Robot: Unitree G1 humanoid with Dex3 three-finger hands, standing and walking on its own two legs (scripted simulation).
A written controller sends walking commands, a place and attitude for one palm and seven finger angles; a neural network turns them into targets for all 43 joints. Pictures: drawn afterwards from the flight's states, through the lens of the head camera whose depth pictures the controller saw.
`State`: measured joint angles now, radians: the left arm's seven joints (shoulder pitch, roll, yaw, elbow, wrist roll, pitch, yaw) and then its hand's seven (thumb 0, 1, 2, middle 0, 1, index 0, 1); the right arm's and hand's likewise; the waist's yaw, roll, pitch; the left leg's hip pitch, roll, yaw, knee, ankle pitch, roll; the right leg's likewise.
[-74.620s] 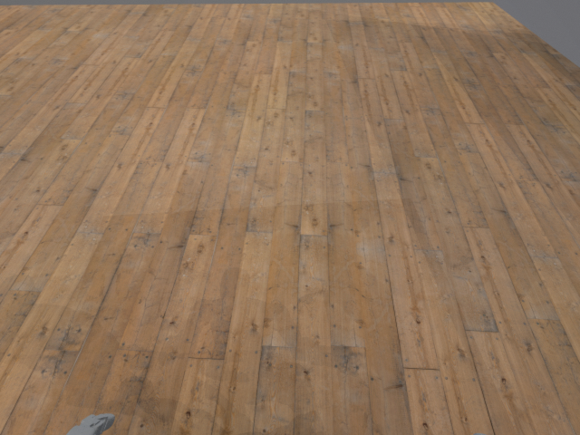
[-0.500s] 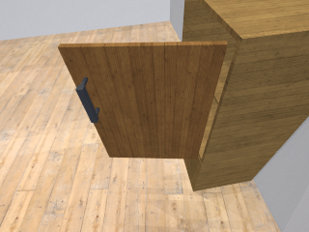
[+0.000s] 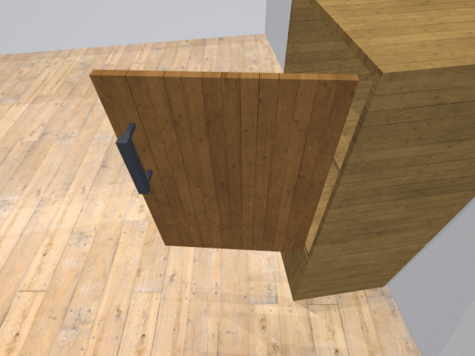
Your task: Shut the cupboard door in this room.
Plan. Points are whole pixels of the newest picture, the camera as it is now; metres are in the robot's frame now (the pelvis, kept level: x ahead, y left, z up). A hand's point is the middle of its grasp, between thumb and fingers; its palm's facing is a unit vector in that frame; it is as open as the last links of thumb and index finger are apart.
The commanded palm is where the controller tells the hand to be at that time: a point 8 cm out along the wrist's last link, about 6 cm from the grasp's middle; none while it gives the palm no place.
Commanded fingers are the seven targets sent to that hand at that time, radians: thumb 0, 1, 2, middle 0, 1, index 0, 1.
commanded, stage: look again from close up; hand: left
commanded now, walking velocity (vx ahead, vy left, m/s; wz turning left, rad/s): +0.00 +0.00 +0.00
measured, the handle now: (137, 160) +0.45 +0.23 +0.06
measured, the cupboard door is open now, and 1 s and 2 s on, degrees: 78 78 78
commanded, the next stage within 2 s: raise the hand and make a fist in 0.62 s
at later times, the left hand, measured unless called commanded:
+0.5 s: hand out of the picture +0.00 +0.18 -0.17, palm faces +0.01 -0.98 -0.20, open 7.3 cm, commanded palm none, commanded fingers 0.00 0.90 0.90 -0.20 -0.30 -0.20 -0.30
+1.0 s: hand (138, 308) +0.19 +0.17 +0.00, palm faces +0.04 -1.00 +0.03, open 6.8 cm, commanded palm +0.11 +0.23 -0.05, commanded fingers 0.00 0.90 0.90 -0.46 -0.58 -0.46 -0.58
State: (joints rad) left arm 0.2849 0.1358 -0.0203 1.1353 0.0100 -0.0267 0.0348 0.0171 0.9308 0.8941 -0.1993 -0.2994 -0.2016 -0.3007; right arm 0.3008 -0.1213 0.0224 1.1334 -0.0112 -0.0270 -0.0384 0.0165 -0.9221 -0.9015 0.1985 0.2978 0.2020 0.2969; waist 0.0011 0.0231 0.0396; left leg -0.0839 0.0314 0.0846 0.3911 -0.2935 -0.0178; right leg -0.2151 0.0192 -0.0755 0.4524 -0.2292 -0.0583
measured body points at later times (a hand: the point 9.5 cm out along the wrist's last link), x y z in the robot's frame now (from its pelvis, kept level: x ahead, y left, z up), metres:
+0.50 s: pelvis +0.01 +0.01 +0.00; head +0.03 +0.00 +0.45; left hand +0.00 +0.23 -0.16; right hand -0.02 -0.19 -0.17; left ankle -0.05 +0.13 -0.74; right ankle +0.01 -0.08 -0.74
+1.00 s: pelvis -0.03 +0.02 -0.04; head -0.01 +0.02 +0.41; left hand +0.18 +0.23 +0.00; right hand +0.14 -0.25 -0.11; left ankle -0.05 +0.13 -0.74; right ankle +0.01 -0.08 -0.74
